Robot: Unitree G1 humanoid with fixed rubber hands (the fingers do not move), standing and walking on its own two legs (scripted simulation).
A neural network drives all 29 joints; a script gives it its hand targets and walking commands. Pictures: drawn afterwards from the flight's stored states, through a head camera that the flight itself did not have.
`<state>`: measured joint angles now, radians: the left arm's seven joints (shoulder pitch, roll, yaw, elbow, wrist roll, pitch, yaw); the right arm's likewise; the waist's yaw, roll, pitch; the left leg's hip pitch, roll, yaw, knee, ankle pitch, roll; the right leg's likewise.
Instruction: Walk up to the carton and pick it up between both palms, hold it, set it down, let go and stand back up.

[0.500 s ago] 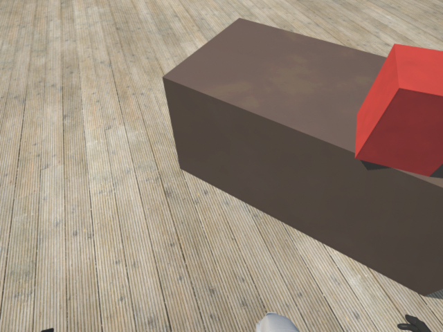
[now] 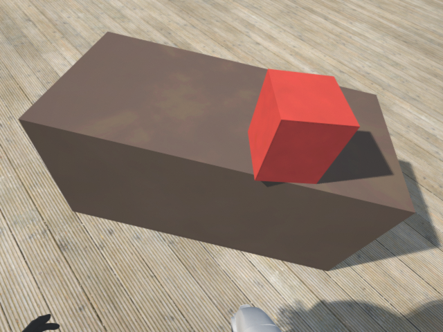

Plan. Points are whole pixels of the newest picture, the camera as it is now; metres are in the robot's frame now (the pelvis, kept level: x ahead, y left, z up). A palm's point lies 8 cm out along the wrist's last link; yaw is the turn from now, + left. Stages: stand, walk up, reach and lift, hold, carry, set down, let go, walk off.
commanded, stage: walk up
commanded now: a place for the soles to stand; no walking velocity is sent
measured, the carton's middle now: (293, 129) +0.64 -0.26 -0.06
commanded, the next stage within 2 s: none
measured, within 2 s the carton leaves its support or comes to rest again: neither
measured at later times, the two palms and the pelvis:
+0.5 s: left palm (118, 266) +0.26 +0.18 -0.11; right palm (415, 307) +0.17 -0.44 -0.10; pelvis +0.13 -0.11 -0.02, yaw -12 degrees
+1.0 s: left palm (142, 263) +0.27 +0.13 -0.10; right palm out of the picture +0.11 -0.49 -0.14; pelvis +0.11 -0.16 -0.03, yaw -18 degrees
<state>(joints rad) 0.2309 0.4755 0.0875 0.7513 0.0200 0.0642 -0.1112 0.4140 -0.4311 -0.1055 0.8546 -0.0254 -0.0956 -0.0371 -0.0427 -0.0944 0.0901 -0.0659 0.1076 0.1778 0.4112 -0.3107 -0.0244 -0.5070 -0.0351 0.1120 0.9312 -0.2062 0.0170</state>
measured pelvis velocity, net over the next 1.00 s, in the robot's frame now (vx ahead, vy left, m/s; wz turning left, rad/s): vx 0.11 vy -0.16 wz -0.31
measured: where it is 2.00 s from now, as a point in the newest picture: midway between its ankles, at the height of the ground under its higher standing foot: outside the picture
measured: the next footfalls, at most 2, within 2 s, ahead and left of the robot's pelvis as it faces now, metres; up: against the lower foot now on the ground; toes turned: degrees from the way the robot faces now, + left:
right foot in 0.14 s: +0.16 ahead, -0.19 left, +0.00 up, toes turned -7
left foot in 0.56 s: +0.29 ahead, -0.04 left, +0.00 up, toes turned -10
